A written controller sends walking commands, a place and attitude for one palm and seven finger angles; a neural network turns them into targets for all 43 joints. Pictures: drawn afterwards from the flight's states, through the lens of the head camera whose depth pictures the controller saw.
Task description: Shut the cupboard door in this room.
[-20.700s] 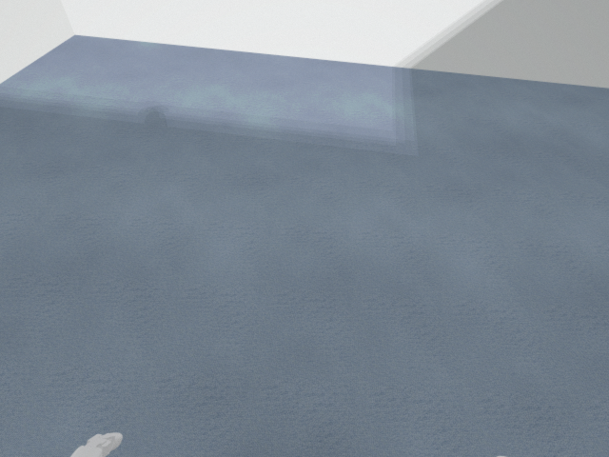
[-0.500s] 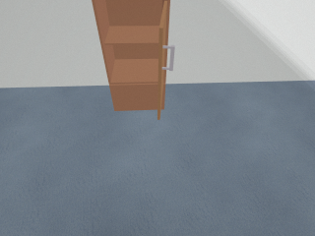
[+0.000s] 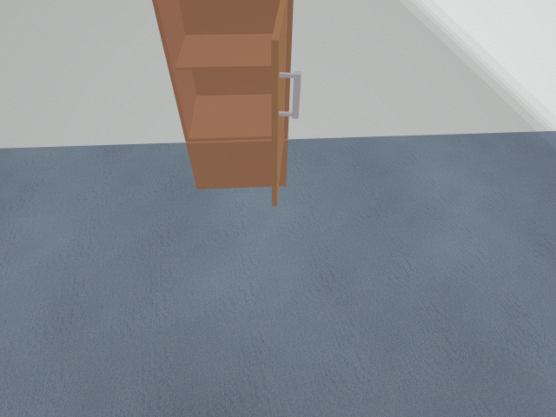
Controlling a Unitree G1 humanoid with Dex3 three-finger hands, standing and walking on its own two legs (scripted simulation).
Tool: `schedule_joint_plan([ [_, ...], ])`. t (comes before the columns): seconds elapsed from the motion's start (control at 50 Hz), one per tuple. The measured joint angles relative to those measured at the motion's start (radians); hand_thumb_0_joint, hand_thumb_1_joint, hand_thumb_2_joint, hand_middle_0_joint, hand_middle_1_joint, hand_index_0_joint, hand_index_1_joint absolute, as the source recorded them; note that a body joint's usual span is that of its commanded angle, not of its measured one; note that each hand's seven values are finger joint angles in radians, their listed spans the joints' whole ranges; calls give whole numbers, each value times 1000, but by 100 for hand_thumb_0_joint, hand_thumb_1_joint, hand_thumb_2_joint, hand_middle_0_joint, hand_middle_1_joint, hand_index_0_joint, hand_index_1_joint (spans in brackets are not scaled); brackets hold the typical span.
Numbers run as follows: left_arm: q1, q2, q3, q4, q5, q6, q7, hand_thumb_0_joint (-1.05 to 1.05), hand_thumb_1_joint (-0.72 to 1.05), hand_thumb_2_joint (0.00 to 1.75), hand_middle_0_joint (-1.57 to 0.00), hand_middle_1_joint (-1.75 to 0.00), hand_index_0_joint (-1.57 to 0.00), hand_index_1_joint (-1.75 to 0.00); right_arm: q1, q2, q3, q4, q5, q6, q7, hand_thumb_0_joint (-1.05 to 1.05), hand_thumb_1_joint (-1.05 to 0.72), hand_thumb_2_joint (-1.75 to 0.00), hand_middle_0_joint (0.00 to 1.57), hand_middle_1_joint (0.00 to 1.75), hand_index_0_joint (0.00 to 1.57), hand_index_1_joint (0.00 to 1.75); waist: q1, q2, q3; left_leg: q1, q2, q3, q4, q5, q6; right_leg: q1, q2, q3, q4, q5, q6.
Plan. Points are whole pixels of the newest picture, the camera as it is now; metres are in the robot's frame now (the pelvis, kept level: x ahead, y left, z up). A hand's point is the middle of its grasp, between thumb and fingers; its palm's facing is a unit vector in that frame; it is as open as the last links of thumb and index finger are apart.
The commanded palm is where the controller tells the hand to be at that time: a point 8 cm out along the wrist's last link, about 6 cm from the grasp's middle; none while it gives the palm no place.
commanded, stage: stand and wait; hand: left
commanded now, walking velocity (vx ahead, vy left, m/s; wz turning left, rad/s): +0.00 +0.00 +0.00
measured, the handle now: (289, 95) +0.94 +0.02 -0.02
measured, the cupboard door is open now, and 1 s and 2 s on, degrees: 82 82 82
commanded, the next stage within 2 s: look at it before walking up in 0.12 s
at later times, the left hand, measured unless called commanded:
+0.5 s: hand out of the picture -0.02 +0.16 -0.18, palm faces +0.04 -0.99 -0.16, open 7.3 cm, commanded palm none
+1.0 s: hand out of the picture +0.00 +0.20 -0.18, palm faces -0.01 -0.98 -0.18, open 7.3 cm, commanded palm none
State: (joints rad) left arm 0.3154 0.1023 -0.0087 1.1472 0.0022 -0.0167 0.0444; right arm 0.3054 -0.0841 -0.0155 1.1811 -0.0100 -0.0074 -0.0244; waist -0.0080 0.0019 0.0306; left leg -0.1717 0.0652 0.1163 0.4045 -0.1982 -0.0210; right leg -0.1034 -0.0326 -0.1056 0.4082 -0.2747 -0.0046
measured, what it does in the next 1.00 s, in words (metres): stands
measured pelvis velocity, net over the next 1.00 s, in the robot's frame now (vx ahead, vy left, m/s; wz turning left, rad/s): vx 0.00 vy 0.02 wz -0.05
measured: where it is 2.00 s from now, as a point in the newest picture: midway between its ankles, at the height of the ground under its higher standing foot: outside the picture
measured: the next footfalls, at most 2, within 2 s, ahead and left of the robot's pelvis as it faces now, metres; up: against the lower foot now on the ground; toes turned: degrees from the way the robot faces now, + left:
left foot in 1.86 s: +0.10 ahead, +0.12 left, +0.00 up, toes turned -32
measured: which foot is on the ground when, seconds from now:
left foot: down 0.00-1.00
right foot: down 0.00-1.00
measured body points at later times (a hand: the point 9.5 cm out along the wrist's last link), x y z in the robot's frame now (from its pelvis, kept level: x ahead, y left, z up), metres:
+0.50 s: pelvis +0.01 +0.01 +0.00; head +0.01 +0.01 +0.45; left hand -0.02 +0.22 -0.16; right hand -0.01 -0.20 -0.16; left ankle +0.01 +0.13 -0.74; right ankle -0.03 -0.11 -0.74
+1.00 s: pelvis +0.00 +0.02 +0.00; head +0.03 +0.03 +0.45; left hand +0.01 +0.25 -0.17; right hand +0.00 -0.20 -0.16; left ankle +0.01 +0.13 -0.74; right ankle -0.03 -0.11 -0.74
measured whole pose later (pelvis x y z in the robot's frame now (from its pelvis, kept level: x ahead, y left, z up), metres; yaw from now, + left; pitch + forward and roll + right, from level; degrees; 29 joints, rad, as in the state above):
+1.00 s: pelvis +0.00 +0.02 +0.00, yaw -3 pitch -1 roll +0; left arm 0.28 0.16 0.02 1.11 0.01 0.01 0.03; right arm 0.23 -0.14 -0.04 1.13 -0.01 0.00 -0.03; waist 0.01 -0.02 0.06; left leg -0.20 0.06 0.17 0.47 -0.25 0.01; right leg -0.15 -0.05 -0.05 0.46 -0.29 0.03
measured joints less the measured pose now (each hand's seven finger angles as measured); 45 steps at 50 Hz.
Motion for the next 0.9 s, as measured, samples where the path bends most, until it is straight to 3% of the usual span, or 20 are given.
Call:
schedule_joint_plan([
  [0.9, -28, 54, 10, -20, 6, 0, -6, 0, 91, 90, -19, -30, -20, -29, -44, -50, -10, -24, 0, -8, 0, 1, -91, -90, 19, 30, 20, 30, 7, -22, 16, 5, -20, 21, 4, -19, 26, 8, -21, 19, -19, 6, 29],
])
